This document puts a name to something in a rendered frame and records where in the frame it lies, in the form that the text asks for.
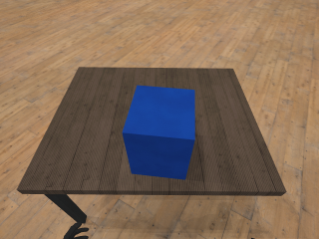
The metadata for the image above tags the left robot hand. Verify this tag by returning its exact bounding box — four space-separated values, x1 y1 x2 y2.
63 221 89 239

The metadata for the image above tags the carton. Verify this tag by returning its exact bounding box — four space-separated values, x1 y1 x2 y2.
122 85 195 180

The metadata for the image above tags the table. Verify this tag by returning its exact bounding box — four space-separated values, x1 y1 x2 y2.
16 67 287 224

